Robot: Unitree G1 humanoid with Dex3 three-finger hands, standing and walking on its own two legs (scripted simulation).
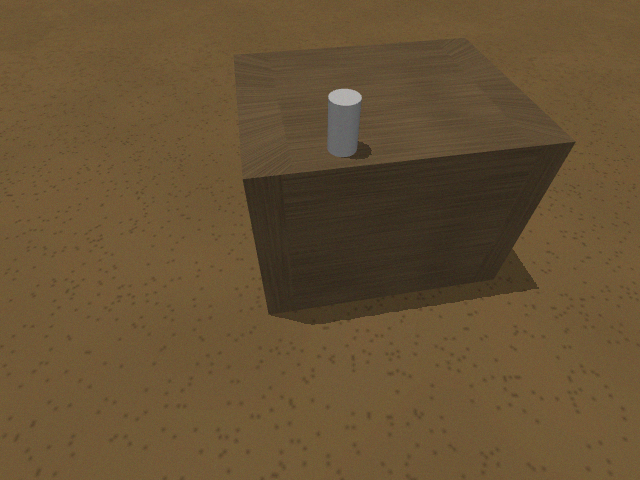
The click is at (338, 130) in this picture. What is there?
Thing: squat round
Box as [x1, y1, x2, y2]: [327, 89, 361, 156]
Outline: 337,89 332,91 328,96 327,149 330,153 334,155 348,156 354,153 356,150 361,96 358,92 354,90
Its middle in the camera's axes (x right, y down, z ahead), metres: +0.06 -0.28 +0.96
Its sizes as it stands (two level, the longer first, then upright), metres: 0.080 0.080 0.146
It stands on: a support 0.65 m high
